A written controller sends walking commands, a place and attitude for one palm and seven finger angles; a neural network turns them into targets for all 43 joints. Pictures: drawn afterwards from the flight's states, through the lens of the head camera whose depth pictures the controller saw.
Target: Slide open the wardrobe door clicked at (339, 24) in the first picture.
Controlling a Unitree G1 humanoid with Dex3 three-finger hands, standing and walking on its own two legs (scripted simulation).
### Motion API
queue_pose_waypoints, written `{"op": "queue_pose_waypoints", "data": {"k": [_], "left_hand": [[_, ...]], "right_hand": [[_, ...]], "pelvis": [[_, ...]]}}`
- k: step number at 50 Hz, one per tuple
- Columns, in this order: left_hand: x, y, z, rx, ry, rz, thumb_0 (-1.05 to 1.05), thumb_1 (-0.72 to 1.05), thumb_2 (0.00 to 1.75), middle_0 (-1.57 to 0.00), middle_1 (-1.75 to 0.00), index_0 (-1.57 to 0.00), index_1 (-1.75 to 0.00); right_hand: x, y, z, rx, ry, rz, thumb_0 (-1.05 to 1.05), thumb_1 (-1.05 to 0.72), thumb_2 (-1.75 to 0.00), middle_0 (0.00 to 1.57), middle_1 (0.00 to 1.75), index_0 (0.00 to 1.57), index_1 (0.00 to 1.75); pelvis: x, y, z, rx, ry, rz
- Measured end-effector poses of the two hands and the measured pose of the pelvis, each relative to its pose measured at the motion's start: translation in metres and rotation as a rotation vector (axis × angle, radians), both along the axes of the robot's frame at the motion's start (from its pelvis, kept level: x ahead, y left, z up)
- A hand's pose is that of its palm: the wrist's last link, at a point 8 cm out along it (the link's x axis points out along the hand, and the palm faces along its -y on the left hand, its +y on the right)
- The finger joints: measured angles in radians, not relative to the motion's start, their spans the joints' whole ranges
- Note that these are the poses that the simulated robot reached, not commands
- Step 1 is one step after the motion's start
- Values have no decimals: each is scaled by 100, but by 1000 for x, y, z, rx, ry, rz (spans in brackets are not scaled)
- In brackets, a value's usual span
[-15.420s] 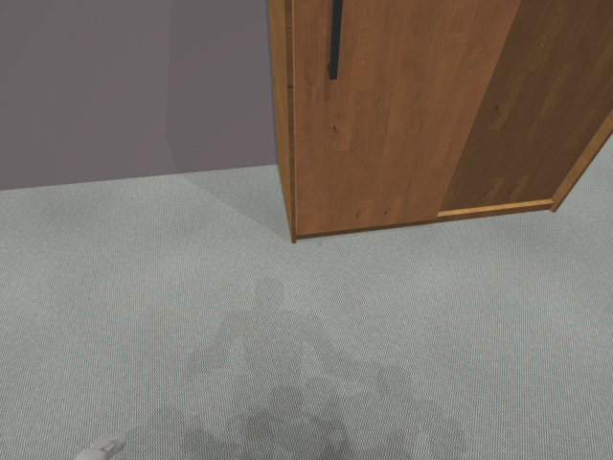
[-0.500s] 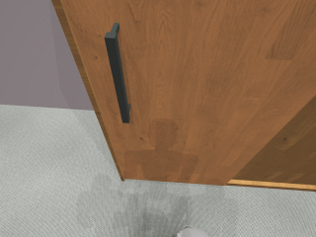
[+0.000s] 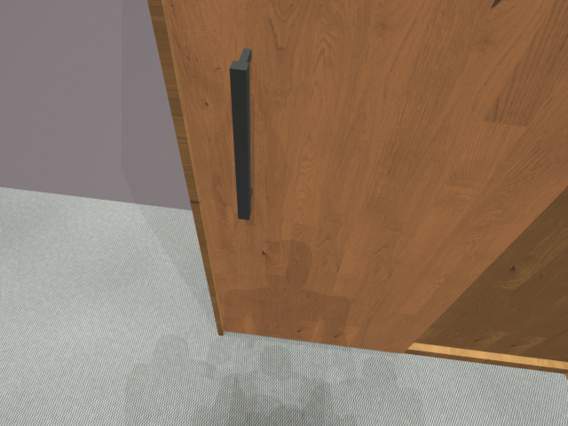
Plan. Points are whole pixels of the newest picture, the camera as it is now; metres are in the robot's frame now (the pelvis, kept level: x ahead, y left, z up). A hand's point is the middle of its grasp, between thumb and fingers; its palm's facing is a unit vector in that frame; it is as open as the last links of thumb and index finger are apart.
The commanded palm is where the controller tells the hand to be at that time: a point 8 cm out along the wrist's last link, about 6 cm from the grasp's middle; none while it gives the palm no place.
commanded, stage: come to a stop and stand still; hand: left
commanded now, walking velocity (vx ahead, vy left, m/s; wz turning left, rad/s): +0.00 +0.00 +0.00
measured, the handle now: (245, 146) +0.47 +0.11 +0.13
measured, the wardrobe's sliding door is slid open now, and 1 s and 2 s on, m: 0.00 0.00 0.00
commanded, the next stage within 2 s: look again from close up in 1.26 s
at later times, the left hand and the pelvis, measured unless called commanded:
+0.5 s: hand out of the picture -0.01 +0.18 -0.17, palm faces +0.02 -0.98 -0.21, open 7.4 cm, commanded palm none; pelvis +0.01 +0.01 +0.00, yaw -1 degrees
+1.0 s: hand out of the picture +0.06 +0.18 -0.16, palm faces +0.01 -0.97 -0.23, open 7.3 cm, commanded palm none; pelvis +0.04 +0.00 +0.01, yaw -1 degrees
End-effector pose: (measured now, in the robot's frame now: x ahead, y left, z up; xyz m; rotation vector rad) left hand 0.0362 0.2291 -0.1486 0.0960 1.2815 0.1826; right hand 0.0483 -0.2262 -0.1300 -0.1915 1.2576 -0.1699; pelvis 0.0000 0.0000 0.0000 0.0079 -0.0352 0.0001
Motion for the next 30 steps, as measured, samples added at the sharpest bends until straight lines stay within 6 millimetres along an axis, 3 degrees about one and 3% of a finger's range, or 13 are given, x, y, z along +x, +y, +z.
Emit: {"op": "queue_pose_waypoints", "data": {"k": [10, 16, 22, 30], "left_hand": [[-63, -4, 10, 3, 130, 15, 0, 92, 90, -20, -30, -19, -30], [-79, -11, 10, -6, 184, 24, 0, 91, 90, -20, -30, -19, -30], [-70, -9, 9, 13, 169, -17, 0, 91, 90, -20, -30, -20, -30], [-17, 11, 22, 71, 49, -54, 0, 91, 90, -20, -30, -20, -30]], "right_hand": [[-20, 5, -8, 48, 42, 8, 1, -94, -90, 20, 30, 20, 30], [-46, 11, -11, 69, 108, -3, 1, -92, -90, 20, 30, 20, 30], [-56, 18, -20, 97, 105, -36, 1, -91, -90, 20, 30, 20, 30], [-53, 37, -26, 145, 75, -48, 1, -91, -90, 20, 30, 20, 30]], "pelvis": [[-5, 4, 5, 5, 1, 2], [-3, 1, 5, 8, 13, 4], [2, 7, 0, 1, 11, -5], [15, 14, 2, 12, 11, -14]]}}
